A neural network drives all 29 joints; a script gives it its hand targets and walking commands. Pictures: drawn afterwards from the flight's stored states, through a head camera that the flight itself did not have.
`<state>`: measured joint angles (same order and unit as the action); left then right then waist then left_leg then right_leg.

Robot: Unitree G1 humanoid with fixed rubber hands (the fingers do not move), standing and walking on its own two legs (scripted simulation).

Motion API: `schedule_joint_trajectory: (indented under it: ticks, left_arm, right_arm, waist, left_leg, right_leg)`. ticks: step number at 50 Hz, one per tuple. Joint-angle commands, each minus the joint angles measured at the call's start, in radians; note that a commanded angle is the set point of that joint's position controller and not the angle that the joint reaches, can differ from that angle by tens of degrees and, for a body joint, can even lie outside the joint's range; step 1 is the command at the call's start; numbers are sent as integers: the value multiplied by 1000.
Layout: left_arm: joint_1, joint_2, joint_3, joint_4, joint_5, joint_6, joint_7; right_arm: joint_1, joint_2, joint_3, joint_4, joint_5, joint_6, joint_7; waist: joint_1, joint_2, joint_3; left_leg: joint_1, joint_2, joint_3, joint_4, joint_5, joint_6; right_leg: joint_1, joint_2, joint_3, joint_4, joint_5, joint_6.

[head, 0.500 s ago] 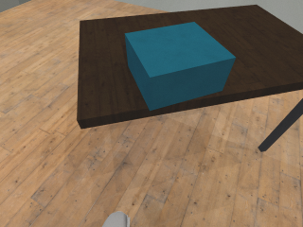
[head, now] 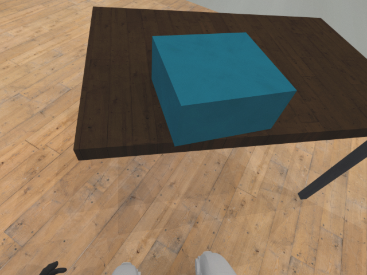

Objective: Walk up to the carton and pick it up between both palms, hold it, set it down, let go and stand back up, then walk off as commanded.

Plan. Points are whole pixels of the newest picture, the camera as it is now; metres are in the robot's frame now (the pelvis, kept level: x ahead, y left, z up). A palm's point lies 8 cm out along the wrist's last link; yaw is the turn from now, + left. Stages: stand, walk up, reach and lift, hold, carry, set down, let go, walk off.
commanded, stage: walk up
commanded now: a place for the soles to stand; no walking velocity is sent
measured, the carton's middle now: (213, 84) +0.59 -0.08 +0.07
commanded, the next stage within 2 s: none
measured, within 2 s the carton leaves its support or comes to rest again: neither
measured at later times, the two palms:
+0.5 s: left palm out of the picture +0.06 +0.27 -0.11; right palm out of the picture +0.09 -0.35 -0.10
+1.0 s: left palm out of the picture +0.05 +0.26 -0.11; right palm out of the picture +0.11 -0.36 -0.10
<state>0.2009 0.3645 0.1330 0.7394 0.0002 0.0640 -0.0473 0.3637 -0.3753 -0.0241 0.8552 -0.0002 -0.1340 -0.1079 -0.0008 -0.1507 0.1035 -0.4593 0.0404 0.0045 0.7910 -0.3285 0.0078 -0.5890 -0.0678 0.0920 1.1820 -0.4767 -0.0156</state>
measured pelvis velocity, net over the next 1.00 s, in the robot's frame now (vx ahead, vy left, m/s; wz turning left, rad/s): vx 0.03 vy -0.06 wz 0.08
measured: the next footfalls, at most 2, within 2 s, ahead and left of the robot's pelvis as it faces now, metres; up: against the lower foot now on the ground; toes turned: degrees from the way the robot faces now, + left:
right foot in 0.08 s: +0.06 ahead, -0.15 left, +0.00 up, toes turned +0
left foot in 0.50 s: +0.13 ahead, +0.09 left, +0.00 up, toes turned +4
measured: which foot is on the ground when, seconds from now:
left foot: down 0.00-0.08, up 0.10-0.48, down 0.50-1.00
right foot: up 0.00-0.06, down 0.08-0.54, up 0.56-0.84, down 0.86-1.00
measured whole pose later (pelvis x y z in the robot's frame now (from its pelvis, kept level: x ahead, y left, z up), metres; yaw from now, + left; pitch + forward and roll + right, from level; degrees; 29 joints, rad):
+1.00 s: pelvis +0.03 -0.06 +0.01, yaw +5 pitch +0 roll +1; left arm 0.20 0.35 0.10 0.98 0.00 0.01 -0.01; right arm 0.25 -0.38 -0.02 0.90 0.00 -0.05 -0.05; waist 0.00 -0.01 0.11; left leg -0.48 0.01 -0.02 0.78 -0.37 0.01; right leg -0.32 -0.03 0.01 0.80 -0.48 0.00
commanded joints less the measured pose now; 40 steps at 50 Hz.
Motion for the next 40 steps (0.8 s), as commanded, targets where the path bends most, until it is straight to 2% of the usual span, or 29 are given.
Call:
schedule_joint_trajectory:
  ticks: [1,2,3,4,5,6,7,8,10,11,12,13,15,17,18,19,20,22,23,24,25,26,27,28,30,32,36,39,40]
  left_arm:
    - [106,227,58,-9,37,-26,10]
    - [169,215,63,30,38,-31,14]
    - [252,235,81,80,43,-43,21]
    - [241,281,88,78,57,-51,28]
    - [125,319,75,33,54,-53,29]
    - [43,339,83,1,40,-52,27]
    - [-9,368,83,11,33,-58,31]
    - [-3,339,74,24,27,-68,33]
    - [-1,295,61,35,25,-78,39]
    - [0,271,54,33,25,-80,40]
    - [4,266,52,37,27,-80,39]
    - [27,261,45,39,28,-85,41]
    - [63,254,41,44,27,-89,46]
    - [93,252,40,43,27,-92,50]
    - [95,257,36,44,29,-92,50]
    - [101,259,35,44,31,-91,52]
    - [102,261,33,42,31,-92,53]
    - [59,264,28,26,23,-87,53]
    - [-14,266,21,14,21,-81,52]
    - [-67,256,14,1,12,-75,48]
    - [-49,198,-5,14,2,-75,46]
    - [-23,139,-19,3,-4,-76,47]
    - [-22,144,-14,20,-10,-61,51]
    - [-48,217,11,42,3,-40,52]
    - [-28,208,2,54,15,-37,40]
    - [42,209,9,103,22,-36,30]
    - [69,200,10,137,19,-35,29]
    - [97,199,13,161,16,-42,34]
    - [107,193,10,172,13,-48,36]
  right_arm:
    - [-91,-363,-114,-79,-38,7,-4]
    - [-138,-354,-108,-81,-37,18,0]
    - [-103,-278,-88,-68,-41,29,-5]
    - [-36,-183,-58,-48,-36,40,-2]
    - [-10,-168,-49,-54,-29,52,-8]
    - [-55,-248,-82,-54,-25,61,-11]
    - [-98,-275,-92,-47,-23,58,-13]
    - [-106,-286,-88,-32,-27,55,-8]
    - [-48,-278,-91,3,-17,58,9]
    - [-40,-270,-87,12,-14,62,19]
    - [-42,-268,-83,16,-12,65,27]
    - [-55,-260,-80,8,-12,67,31]
    - [-63,-245,-70,3,-13,63,36]
    - [-67,-230,-63,1,-12,59,34]
    - [-79,-231,-61,-5,-11,55,35]
    - [-84,-223,-61,-3,-15,53,34]
    - [-83,-220,-60,-6,-18,49,33]
    - [-59,-211,-60,3,-19,39,33]
    - [-18,-196,-58,24,-16,32,33]
    - [76,-191,-61,56,-20,24,33]
    - [132,-213,-71,80,-31,16,30]
    - [160,-296,-93,76,-51,7,24]
    - [95,-333,-93,41,-42,9,23]
    - [28,-329,-89,27,-26,13,26]
    - [-58,-312,-81,8,-37,21,26]
    - [-90,-293,-77,13,-43,27,33]
    - [-80,-300,-89,12,-43,33,47]
    - [-120,-299,-92,4,-48,43,52]
    - [-147,-297,-90,-2,-43,49,53]
  waist:
    - [50,332,-135]
    - [100,320,-135]
    - [140,175,-131]
    - [140,-113,-81]
    - [65,-161,12]
    - [48,-23,63]
    - [39,-40,71]
    - [36,-17,98]
    - [28,-28,78]
    - [34,-24,91]
    - [44,-55,79]
    - [52,-38,83]
    - [64,-14,28]
    - [75,-53,-5]
    - [77,-36,-28]
    - [78,-48,-39]
    - [73,-61,-62]
    - [49,-40,-72]
    - [12,-14,-77]
    - [-41,24,-124]
    - [-69,146,-172]
    - [-79,340,-223]
    - [-34,353,-196]
    - [-38,257,-184]
    - [-9,246,-78]
    - [7,283,-84]
    - [-7,261,-120]
    - [7,293,-133]
    - [20,290,-136]
  left_leg:
    - [-30,257,-287,-200,91,214]
    - [-115,223,-219,-121,106,176]
    - [-205,159,-165,111,112,115]
    - [-328,10,-51,375,-133,53]
    - [-429,-83,-36,457,-264,20]
    - [-349,-66,-103,475,-191,19]
    - [-343,-66,-103,493,-188,18]
    - [-338,-40,-100,488,-151,15]
    - [-340,-20,-108,436,-89,24]
    - [-304,-15,-105,394,-56,17]
    - [-298,-19,-82,368,-49,13]
    - [-296,-25,-90,362,-31,11]
    - [-265,-20,-79,303,-41,15]
    - [-278,-13,-41,226,-82,13]
    - [-248,-13,-34,202,-119,16]
    - [-243,-15,-7,171,-143,19]
    - [-214,-8,3,145,-143,26]
    - [-95,-17,41,74,-146,41]
    - [16,-26,61,-37,-52,49]
    - [179,-49,80,-163,79,60]
    - [295,-26,-10,-218,169,67]
    - [369,148,-324,-280,284,124]
    - [325,308,-655,-380,242,218]
    - [251,336,-688,-391,75,290]
    - [109,285,-579,-429,-151,259]
    - [111,218,-494,-416,-256,196]
    - [114,205,-454,-445,-346,179]
    - [64,215,-419,-417,-255,178]
    - [41,205,-373,-382,-210,170]
  right_leg:
    - [196,-42,-66,-331,34,-14]
    - [352,-36,-87,-498,92,-14]
    - [472,5,-18,-590,70,9]
    - [457,-82,180,-739,-78,21]
    - [300,-200,460,-874,-162,8]
    - [217,-246,523,-986,-205,-6]
    - [214,-274,597,-1027,-186,-51]
    - [223,-264,532,-978,-108,-45]
    - [307,-193,347,-883,-14,14]
    - [289,-167,280,-860,-16,11]
    - [322,-154,269,-857,-29,-11]
    - [330,-154,273,-859,36,-7]
    - [378,-156,237,-809,187,-61]
    - [463,-171,209,-748,406,-96]
    - [469,-187,201,-713,494,-115]
    - [488,-182,193,-682,610,-117]
    - [473,-205,198,-661,669,-144]
    - [393,-220,165,-613,697,-164]
    - [318,-191,101,-547,706,-161]
    - [243,-147,26,-441,656,-152]
    - [190,-103,-22,-269,583,-113]
    - [77,-25,-77,-88,359,-49]
    - [-2,58,-58,-78,-87,-18]
    - [36,29,-16,-59,-206,-13]
    - [50,6,-2,-114,-185,-15]
    - [63,1,-12,-184,-112,-21]
    - [107,20,-64,-252,-67,-12]
    - [198,24,-84,-335,-42,-14]
    - [260,30,-101,-449,2,-13]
